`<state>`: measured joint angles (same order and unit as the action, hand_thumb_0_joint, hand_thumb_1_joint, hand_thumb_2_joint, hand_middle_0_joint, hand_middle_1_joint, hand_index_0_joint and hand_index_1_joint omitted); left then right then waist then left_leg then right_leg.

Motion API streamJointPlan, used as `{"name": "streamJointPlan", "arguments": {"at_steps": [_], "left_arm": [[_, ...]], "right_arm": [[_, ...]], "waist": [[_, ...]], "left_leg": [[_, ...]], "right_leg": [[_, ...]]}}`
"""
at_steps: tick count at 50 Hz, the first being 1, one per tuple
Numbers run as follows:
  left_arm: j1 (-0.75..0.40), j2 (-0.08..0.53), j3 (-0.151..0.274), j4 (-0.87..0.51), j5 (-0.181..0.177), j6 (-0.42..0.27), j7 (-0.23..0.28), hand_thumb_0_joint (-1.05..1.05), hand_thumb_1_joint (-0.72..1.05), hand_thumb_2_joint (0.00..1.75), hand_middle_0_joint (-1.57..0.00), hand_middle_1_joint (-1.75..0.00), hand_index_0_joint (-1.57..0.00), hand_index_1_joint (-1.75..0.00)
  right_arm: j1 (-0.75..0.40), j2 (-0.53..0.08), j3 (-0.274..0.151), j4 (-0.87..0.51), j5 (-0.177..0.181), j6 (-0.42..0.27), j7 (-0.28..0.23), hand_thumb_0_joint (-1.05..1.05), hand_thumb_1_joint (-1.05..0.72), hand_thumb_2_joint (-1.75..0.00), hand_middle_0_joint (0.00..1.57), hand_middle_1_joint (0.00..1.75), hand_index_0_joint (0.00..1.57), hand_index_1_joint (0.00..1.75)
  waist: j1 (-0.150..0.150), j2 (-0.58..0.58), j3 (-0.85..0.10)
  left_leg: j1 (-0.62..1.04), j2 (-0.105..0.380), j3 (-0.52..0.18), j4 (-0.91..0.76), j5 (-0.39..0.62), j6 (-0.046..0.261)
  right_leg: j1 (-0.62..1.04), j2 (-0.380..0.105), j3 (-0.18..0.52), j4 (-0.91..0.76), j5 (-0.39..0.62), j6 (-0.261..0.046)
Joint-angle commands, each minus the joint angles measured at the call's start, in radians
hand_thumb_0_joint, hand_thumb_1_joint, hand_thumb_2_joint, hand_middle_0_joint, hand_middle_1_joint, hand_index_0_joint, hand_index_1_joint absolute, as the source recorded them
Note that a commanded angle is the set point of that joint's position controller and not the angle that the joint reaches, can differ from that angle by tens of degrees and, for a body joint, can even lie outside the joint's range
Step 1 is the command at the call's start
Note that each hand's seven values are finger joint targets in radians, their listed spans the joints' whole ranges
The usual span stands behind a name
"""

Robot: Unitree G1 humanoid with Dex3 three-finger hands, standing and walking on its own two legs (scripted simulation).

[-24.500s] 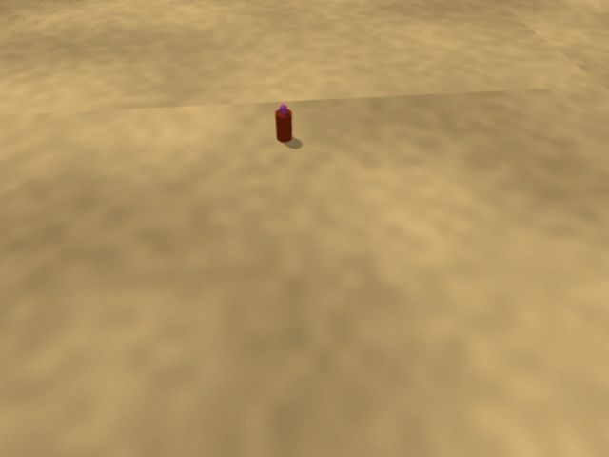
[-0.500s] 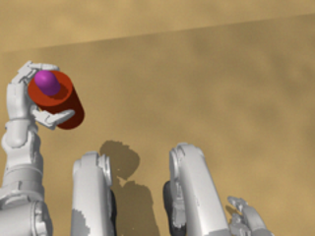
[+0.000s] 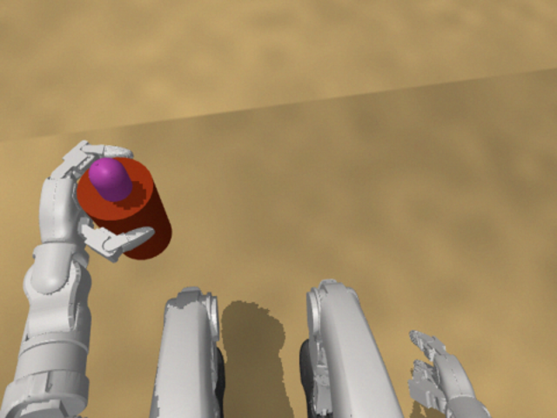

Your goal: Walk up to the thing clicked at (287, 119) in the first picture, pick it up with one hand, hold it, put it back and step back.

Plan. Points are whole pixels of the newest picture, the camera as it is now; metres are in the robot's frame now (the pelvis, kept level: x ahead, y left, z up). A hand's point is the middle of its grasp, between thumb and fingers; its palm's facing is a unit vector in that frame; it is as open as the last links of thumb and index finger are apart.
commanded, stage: lift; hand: left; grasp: from the side
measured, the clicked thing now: (127, 206) +0.41 +0.19 -0.03
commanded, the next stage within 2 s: hold in 1.46 s
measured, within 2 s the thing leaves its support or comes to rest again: neither
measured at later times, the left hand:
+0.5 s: hand (37, 154) +0.38 +0.20 +0.16, palm faces +0.08 -1.00 -0.05, open 11.7 cm
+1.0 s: hand out of the picture +0.37 +0.19 +0.23, palm faces +0.05 -1.00 -0.04, open 11.7 cm
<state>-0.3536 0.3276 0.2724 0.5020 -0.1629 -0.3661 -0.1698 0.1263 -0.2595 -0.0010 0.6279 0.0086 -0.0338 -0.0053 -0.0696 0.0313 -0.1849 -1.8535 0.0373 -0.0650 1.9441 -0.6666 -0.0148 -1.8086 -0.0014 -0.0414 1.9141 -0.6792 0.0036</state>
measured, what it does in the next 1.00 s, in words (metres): rises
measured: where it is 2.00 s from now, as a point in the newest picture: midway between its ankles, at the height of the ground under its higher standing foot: (265, 407)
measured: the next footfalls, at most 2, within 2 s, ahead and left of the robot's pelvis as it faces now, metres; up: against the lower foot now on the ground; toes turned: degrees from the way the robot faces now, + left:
none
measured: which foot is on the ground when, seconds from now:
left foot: down 0.00-1.00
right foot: down 0.00-1.00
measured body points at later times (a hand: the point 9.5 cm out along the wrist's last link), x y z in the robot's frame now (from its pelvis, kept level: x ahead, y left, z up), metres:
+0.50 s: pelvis +0.03 +0.00 +0.15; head +0.14 +0.03 +0.58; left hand +0.37 +0.25 +0.17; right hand +0.20 -0.24 +0.04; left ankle +0.08 +0.13 -0.44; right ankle +0.08 -0.12 -0.44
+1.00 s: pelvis +0.05 +0.00 +0.22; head +0.13 +0.02 +0.66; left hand +0.37 +0.24 +0.24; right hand +0.19 -0.23 +0.10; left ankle +0.08 +0.13 -0.44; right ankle +0.08 -0.12 -0.44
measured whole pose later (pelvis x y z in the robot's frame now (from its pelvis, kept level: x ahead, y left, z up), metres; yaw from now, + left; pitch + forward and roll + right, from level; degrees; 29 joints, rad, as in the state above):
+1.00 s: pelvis +0.05 +0.00 +0.22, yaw +3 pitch +14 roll -2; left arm -0.12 0.25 0.12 0.44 -0.18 -0.32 -0.14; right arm 0.23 -0.22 0.03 0.66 0.02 -0.08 -0.05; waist -0.04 0.02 -0.09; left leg -0.88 0.03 -0.03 1.12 -0.49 -0.01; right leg -0.83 -0.01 -0.04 1.08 -0.50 0.01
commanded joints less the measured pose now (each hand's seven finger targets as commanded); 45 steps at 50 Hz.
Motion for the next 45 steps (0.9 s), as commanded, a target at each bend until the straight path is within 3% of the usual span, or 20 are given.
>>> {"name": "streamJointPlan", "arguments": {"at_steps": [1, 2, 5, 8, 12, 13, 18, 20, 21, 22, 23, 24, 28, 31, 32, 36, 39, 40, 42, 45], "left_arm": [[-0.329, 0.209, 0.083, -0.396, -0.074, -0.099, 0.031, 0.00, -0.02, 1.26, -1.23, -1.43, -1.25, -1.43], [-0.235, 0.143, 0.047, -0.292, -0.073, -0.083, 0.029, 0.00, -0.03, 1.26, -1.21, -1.43, -1.23, -1.42], [-0.306, 0.187, 0.032, -0.457, -0.056, -0.090, 0.032, 0.00, -0.06, 1.24, -1.20, -1.42, -1.23, -1.41], [-0.192, 0.157, -0.002, -0.462, -0.054, -0.062, 0.036, 0.00, -0.07, 1.24, -1.21, -1.42, -1.23, -1.41], [-0.160, 0.109, 0.004, -0.474, -0.086, -0.049, 0.055, 0.00, -0.04, 1.24, -1.19, -1.40, -1.21, -1.40], [-0.166, 0.138, 0.035, -0.482, -0.084, -0.047, 0.065, 0.00, -0.04, 1.24, -1.19, -1.40, -1.21, -1.40], [-0.172, 0.153, 0.018, -0.471, -0.058, -0.062, 0.079, 0.00, -0.03, 1.26, -1.18, -1.40, -1.20, -1.40], [-0.196, 0.118, -0.016, -0.467, -0.065, -0.070, 0.073, 0.00, -0.04, 1.26, -1.19, -1.40, -1.21, -1.40], [-0.202, 0.140, 0.004, -0.472, -0.069, -0.071, 0.072, 0.00, -0.02, 1.26, -1.20, -1.41, -1.22, -1.41], [-0.192, 0.112, -0.033, -0.442, -0.067, -0.067, 0.063, 0.00, -0.03, 1.25, -1.19, -1.40, -1.21, -1.40], [-0.204, 0.126, -0.027, -0.466, -0.068, -0.070, 0.061, 0.00, -0.03, 1.25, -1.21, -1.41, -1.23, -1.41], [-0.151, 0.087, -0.055, -0.391, -0.065, -0.064, 0.051, 0.00, -0.05, 1.25, -1.23, -1.42, -1.25, -1.42], [-0.185, 0.115, -0.046, -0.396, -0.067, -0.076, 0.024, 0.00, -0.05, 1.24, -1.23, -1.42, -1.25, -1.42], [-0.149, 0.089, -0.061, -0.368, -0.078, -0.076, 0.004, 0.00, -0.05, 1.24, -1.26, -1.42, -1.28, -1.42], [-0.126, 0.092, -0.036, -0.348, -0.087, -0.075, 0.002, 0.00, -0.05, 1.24, -1.25, -1.42, -1.27, -1.42], [-0.166, 0.110, -0.017, -0.385, -0.084, -0.090, 0.017, 0.00, -0.04, 1.26, -1.24, -1.43, -1.25, -1.43], [-0.122, 0.074, -0.057, -0.387, -0.072, -0.092, 0.029, 0.00, -0.03, 1.26, -1.24, -1.43, -1.26, -1.43], [-0.170, 0.103, -0.035, -0.442, -0.074, -0.097, 0.034, 0.00, -0.04, 1.26, -1.23, -1.41, -1.25, -1.42], [-0.156, 0.061, -0.073, -0.414, -0.078, -0.092, 0.033, 0.00, -0.01, 1.25, -1.22, -1.40, -1.24, -1.41], [-0.181, 0.100, -0.050, -0.439, -0.077, -0.093, 0.034, 0.00, -0.05, 1.24, -1.22, -1.41, -1.23, -1.41]], "right_arm": [[0.097, -0.159, -0.061, -0.079, 0.017, -0.039, -0.028, 0.00, -0.92, -0.90, 0.20, 0.30, 0.20, 0.30], [0.090, -0.160, -0.062, -0.084, 0.019, -0.041, -0.030, 0.00, -0.92, -0.90, 0.20, 0.30, 0.20, 0.30], [0.084, -0.155, -0.065, -0.094, 0.021, -0.045, -0.035, 0.00, -0.92, -0.90, 0.20, 0.30, 0.20, 0.30], [0.091, -0.148, -0.061, -0.091, 0.026, -0.051, -0.039, 0.00, -0.92, -0.90, 0.20, 0.30, 0.20, 0.30], [0.084, -0.137, -0.053, -0.105, 0.034, -0.062, -0.044, 0.00, -0.91, -0.90, 0.20, 0.30, 0.20, 0.30], [0.088, -0.138, -0.052, -0.104, 0.035, -0.064, -0.046, 0.00, -0.91, -0.90, 0.20, 0.30, 0.20, 0.30], [0.094, -0.122, -0.040, -0.090, 0.026, -0.076, -0.055, 0.00, -0.90, -0.90, 0.20, 0.30, 0.20, 0.30], [0.093, -0.120, -0.039, -0.087, 0.023, -0.081, -0.055, 0.00, -0.90, -0.90, 0.20, 0.30, 0.20, 0.30], [0.102, -0.122, -0.039, -0.081, 0.022, -0.082, -0.056, 0.00, -0.91, -0.90, 0.20, 0.30, 0.20, 0.30], [0.106, -0.120, -0.036, -0.076, 0.021, -0.085, -0.057, 0.00, -0.91, -0.90, 0.20, 0.30, 0.20, 0.30], [0.111, -0.122, -0.035, -0.071, 0.019, -0.087, -0.054, 0.00, -0.91, -0.90, 0.20, 0.30, 0.20, 0.30], [0.098, -0.122, -0.035, -0.076, 0.020, -0.089, -0.053, 0.00, -0.91, -0.90, 0.20, 0.30, 0.20, 0.30], [0.102, -0.130, -0.040, -0.073, 0.020, -0.092, -0.047, 0.00, -0.91, -0.90, 0.20, 0.30, 0.20, 0.30], [0.093, -0.126, -0.038, -0.075, 0.023, -0.094, -0.044, 0.00, -0.92, -0.90, 0.20, 0.30, 0.20, 0.30], [0.087, -0.127, -0.038, -0.079, 0.025, -0.096, -0.044, 0.00, -0.92, -0.90, 0.20, 0.30, 0.20, 0.30], [0.098, -0.124, -0.035, -0.084, 0.022, -0.092, -0.044, 0.00, -0.92, -0.90, 0.20, 0.30, 0.20, 0.30], [0.100, -0.111, -0.028, -0.088, 0.019, -0.088, -0.047, 0.00, -0.92, -0.90, 0.20, 0.30, 0.20, 0.30], [0.109, -0.114, -0.030, -0.085, 0.017, -0.088, -0.050, 0.00, -0.91, -0.90, 0.20, 0.30, 0.20, 0.30], [0.105, -0.113, -0.025, -0.086, 0.014, -0.087, -0.054, 0.00, -0.92, -0.90, 0.20, 0.30, 0.20, 0.30], [0.113, -0.115, -0.025, -0.082, 0.014, -0.090, -0.063, 0.00, -0.92, -0.90, 0.20, 0.30, 0.20, 0.30]], "waist": [[0.003, 0.099, -0.652], [-0.005, 0.067, -0.606], [0.014, 0.118, -0.637], [0.018, 0.097, -0.613], [0.026, 0.092, -0.560], [0.037, 0.084, -0.551], [0.027, 0.087, -0.489], [0.015, 0.095, -0.462], [0.020, 0.093, -0.480], [0.007, 0.095, -0.462], [0.015, 0.102, -0.459], [0.011, 0.086, -0.416], [0.028, 0.099, -0.388], [0.030, 0.089, -0.346], [0.038, 0.074, -0.333], [0.041, 0.060, -0.357], [0.031, 0.040, -0.323], [0.033, 0.070, -0.351], [0.022, 0.059, -0.344], [0.021, 0.065, -0.336]], "left_leg": [[0.571, -0.026, 0.002, -0.330, 0.173, 0.047], [0.578, -0.026, -0.001, -0.346, 0.179, 0.049], [0.681, -0.021, -0.005, -0.405, 0.183, 0.040], [0.765, -0.023, -0.008, -0.470, 0.235, 0.037], [0.829, -0.022, -0.021, -0.557, 0.257, 0.032], [0.843, -0.022, -0.015, -0.569, 0.260, 0.033], [0.931, -0.026, -0.002, -0.650, 0.319, 0.032], [0.963, -0.025, -0.003, -0.680, 0.326, 0.029], [0.997, -0.026, -0.003, -0.695, 0.347, 0.030], [1.014, -0.026, -0.001, -0.708, 0.362, 0.029], [1.041, -0.025, -0.005, -0.725, 0.380, 0.026], [1.038, -0.027, -0.006, -0.752, 0.356, 0.025], [1.109, -0.022, -0.009, -0.818, 0.356, 0.017], [1.120, -0.027, 0.000, -0.863, 0.311, 0.017], [1.126, -0.026, -0.003, -0.883, 0.306, 0.017], [1.168, -0.031, 0.010, -0.909, 0.346, 0.019], [1.179, -0.035, 0.019, -0.936, 0.352, 0.021], [1.216, -0.034, 0.020, -0.946, 0.360, 0.018], [1.243, -0.033, 0.014, -0.958, 0.393, 0.016], [1.278, -0.034, 0.021, -0.980, 0.412, 0.019]], "right_leg": [[0.428, 0.024, 0.018, -0.351, 0.211, -0.036], [0.430, 0.024, 0.015, -0.371, 0.220, -0.034], [0.471, 0.021, 0.019, -0.411, 0.222, -0.039], [0.555, 0.021, 0.012, -0.473, 0.272, -0.034], [0.621, 0.024, 0.004, -0.538, 0.293, -0.034], [0.652, 0.025, 0.007, -0.563, 0.299, -0.031], [0.756, 0.022, 0.017, -0.649, 0.358, -0.031], [0.779, 0.022, 0.016, -0.680, 0.369, -0.030], [0.806, 0.022, 0.017, -0.698, 0.383, -0.030], [0.820, 0.022, 0.016, -0.717, 0.399, -0.029], [0.832, 0.022, 0.011, -0.724, 0.408, -0.031], [0.845, 0.024, 0.006, -0.745, 0.392, -0.030], [0.886, 0.021, 0.000, -0.800, 0.382, -0.033], [0.926, 0.018, 0.002, -0.848, 0.355, -0.030], [0.939, 0.020, -0.002, -0.861, 0.349, -0.029], [1.007, 0.020, 0.001, -0.892, 0.391, -0.026], [1.042, 0.019, 0.005, -0.925, 0.403, -0.024], [1.050, 0.019, 0.008, -0.933, 0.407, -0.027], [1.066, 0.023, 0.001, -0.943, 0.433, -0.027], [1.112, 0.022, 0.009, -0.974, 0.457, -0.024]]}}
